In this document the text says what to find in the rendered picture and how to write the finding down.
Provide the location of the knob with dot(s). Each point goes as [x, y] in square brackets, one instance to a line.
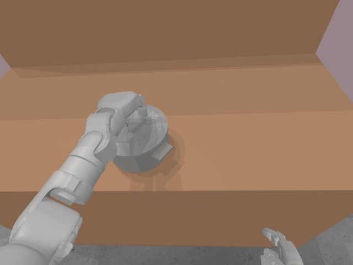
[135, 122]

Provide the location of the robot left forearm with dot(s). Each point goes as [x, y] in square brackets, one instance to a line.
[75, 180]

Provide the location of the robot left hand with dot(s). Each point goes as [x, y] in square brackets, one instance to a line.
[127, 102]

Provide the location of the table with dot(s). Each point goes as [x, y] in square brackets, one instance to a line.
[262, 133]

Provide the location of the robot left upper arm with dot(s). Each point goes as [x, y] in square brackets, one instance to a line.
[47, 235]

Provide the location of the robot right hand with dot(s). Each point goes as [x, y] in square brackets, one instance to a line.
[287, 253]

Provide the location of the lid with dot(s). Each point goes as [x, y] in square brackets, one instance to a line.
[148, 137]

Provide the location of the pot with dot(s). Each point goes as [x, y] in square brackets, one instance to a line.
[146, 162]

